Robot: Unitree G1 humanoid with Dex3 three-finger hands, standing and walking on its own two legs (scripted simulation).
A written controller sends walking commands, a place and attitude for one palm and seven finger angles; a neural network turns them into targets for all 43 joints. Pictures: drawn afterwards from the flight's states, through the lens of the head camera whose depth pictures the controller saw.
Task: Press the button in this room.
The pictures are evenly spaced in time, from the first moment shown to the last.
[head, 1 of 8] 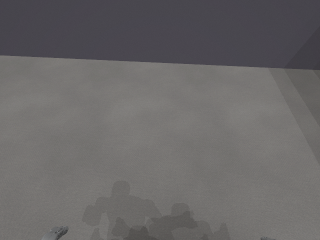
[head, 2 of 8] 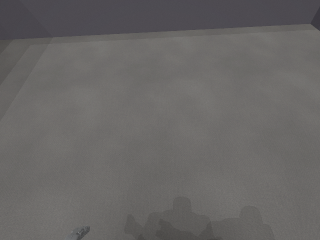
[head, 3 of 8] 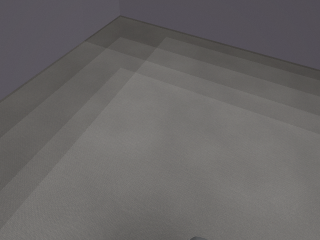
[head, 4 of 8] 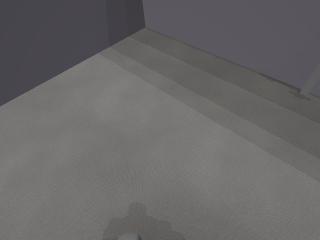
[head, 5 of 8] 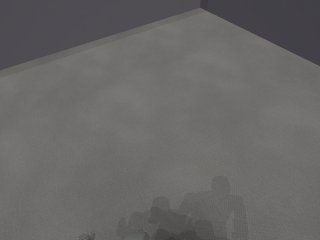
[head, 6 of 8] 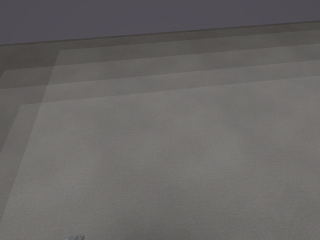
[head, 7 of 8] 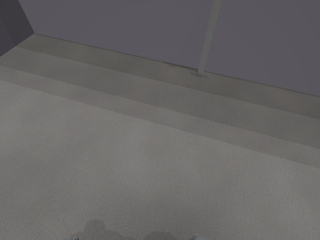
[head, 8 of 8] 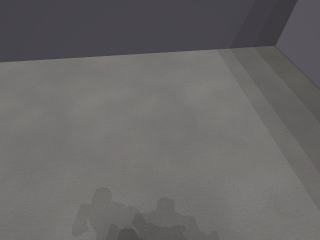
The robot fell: no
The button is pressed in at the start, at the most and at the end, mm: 0 0 0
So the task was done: no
